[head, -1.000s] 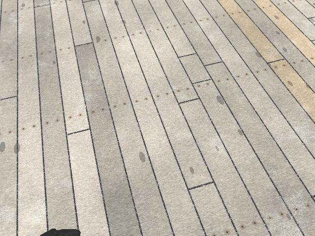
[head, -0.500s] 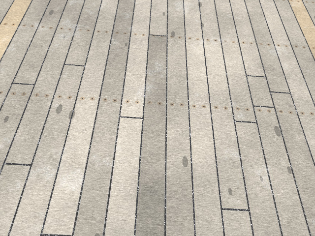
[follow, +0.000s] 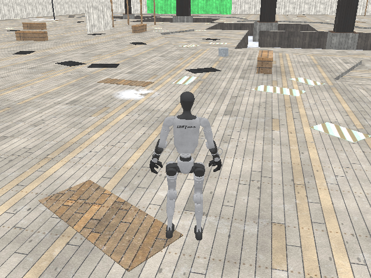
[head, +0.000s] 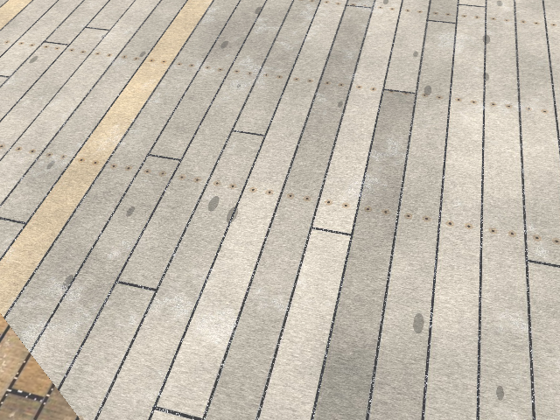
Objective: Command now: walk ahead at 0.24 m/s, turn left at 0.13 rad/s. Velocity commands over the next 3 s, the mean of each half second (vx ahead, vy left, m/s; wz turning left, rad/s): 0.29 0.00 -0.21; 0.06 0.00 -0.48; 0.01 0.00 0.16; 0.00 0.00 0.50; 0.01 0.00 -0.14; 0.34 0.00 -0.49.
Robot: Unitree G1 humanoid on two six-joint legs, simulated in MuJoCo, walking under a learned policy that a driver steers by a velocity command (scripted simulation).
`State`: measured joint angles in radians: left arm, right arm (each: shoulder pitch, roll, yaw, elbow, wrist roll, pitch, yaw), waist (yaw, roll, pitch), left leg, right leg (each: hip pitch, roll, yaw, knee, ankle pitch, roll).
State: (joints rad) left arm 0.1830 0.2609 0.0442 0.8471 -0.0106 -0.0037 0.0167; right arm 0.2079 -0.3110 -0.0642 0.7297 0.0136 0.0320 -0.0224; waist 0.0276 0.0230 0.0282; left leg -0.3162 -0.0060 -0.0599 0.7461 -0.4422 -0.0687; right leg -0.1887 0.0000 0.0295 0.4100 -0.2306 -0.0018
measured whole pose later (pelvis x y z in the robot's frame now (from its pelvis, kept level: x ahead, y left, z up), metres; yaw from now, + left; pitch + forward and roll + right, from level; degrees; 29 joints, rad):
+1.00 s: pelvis +0.26 -0.02 -0.02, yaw -25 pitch +2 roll +0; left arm 0.15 0.31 0.06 0.67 0.00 0.04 0.02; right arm 0.20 -0.28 -0.04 0.68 -0.01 -0.03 -0.02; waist 0.01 -0.03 0.02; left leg -0.34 0.00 -0.07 0.54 -0.22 -0.04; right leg -0.38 0.15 0.19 0.56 -0.21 -0.04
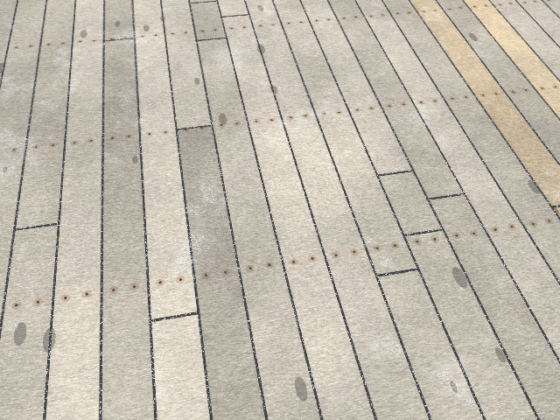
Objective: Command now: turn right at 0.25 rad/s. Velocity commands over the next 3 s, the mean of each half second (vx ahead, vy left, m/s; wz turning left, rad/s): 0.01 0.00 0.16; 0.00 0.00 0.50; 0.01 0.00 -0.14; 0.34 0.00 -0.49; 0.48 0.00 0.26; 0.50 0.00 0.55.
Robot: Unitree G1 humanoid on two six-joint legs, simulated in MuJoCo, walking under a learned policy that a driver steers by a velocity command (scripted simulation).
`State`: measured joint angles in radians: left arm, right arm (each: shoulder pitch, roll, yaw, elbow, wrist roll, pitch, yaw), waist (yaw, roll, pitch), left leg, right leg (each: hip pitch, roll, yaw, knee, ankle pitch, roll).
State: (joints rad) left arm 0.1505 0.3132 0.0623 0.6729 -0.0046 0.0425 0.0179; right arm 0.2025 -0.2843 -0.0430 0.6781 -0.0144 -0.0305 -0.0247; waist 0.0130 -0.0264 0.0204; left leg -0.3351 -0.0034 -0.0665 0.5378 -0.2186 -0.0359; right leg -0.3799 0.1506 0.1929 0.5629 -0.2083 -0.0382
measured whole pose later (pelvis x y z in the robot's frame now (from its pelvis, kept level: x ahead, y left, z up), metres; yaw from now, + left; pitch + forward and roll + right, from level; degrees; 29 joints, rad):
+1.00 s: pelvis +0.01 +0.04 +0.01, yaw +24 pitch +1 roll -1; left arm 0.13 0.30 0.07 0.75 -0.01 0.01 0.02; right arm 0.18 -0.32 -0.06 0.58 0.00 0.04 -0.02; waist -0.02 0.00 0.05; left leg -0.31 -0.10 -0.16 0.51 -0.20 0.04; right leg -0.39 0.02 0.08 0.72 -0.36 0.08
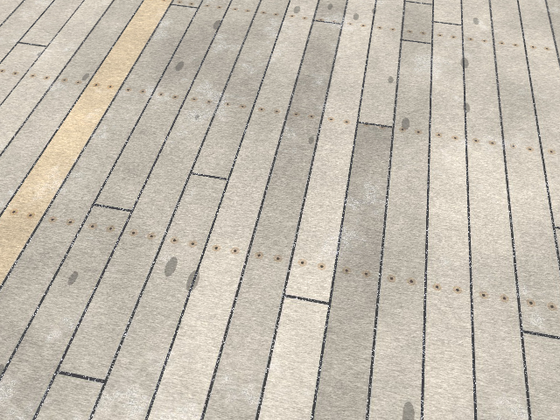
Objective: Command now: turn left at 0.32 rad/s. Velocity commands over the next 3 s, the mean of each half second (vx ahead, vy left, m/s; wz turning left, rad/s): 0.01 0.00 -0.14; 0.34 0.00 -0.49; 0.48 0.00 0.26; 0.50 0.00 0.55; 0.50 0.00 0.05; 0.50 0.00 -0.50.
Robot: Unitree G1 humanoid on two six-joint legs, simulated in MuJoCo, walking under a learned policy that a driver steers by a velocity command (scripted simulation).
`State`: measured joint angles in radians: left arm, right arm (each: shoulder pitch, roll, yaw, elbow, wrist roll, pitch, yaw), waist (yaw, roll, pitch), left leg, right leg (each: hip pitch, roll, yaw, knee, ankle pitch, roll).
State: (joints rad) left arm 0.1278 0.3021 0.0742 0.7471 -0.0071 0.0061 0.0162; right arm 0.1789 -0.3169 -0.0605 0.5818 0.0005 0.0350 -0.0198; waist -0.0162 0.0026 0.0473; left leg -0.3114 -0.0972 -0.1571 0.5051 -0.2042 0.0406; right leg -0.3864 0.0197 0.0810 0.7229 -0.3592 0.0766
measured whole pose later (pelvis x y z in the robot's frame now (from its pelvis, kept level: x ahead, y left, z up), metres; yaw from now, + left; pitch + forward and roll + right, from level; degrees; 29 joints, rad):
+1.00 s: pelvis +0.13 -0.14 +0.01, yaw -24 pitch +2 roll +1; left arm 0.39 0.26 0.03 0.69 0.00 -0.05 -0.01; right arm 0.17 -0.32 -0.06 0.66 -0.01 -0.10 0.02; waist 0.04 0.04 0.01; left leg -0.64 0.07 -0.02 0.95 -0.14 -0.03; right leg -0.12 0.06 0.05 0.35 -0.26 -0.07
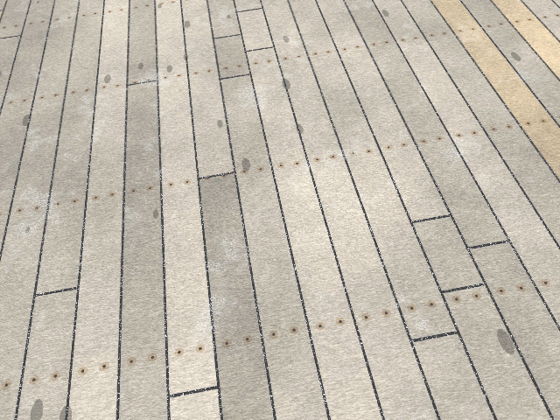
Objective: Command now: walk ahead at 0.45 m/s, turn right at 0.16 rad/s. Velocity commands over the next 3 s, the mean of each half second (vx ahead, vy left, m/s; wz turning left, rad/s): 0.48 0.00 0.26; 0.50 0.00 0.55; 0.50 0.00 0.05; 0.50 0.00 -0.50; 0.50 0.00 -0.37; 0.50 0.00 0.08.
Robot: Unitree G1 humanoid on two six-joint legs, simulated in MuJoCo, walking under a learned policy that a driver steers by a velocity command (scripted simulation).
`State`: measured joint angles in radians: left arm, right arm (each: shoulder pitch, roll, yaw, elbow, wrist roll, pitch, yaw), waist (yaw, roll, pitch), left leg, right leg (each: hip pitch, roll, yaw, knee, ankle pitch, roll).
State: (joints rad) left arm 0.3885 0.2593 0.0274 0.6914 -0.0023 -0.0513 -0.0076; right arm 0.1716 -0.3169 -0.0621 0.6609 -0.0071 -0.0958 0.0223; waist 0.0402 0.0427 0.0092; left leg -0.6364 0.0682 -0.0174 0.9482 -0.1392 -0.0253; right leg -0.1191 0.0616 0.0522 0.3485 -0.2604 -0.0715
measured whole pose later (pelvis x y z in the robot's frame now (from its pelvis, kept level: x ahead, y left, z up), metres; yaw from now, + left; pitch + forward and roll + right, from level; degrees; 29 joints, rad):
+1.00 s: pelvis +0.58 +0.03 +0.00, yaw +29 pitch +0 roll -1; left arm 0.35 0.27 0.06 0.75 0.01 -0.09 0.00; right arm 0.20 -0.32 -0.07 0.65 0.02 -0.01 0.01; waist 0.06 0.05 0.03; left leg -0.66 0.07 -0.07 1.03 -0.18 -0.02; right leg -0.10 0.01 -0.12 0.31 -0.22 -0.02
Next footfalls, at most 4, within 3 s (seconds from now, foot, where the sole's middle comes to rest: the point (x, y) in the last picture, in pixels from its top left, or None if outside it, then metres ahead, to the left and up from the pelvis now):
0.28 left None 0.35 0.12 -0.78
0.72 right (348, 360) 0.64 -0.06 -0.78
1.24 left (210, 314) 0.76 0.31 -0.78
1.76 right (251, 207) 1.14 0.22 -0.78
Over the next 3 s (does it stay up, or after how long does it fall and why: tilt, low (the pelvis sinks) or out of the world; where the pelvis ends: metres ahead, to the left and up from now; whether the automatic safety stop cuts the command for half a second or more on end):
stays up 1.61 0.32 0.00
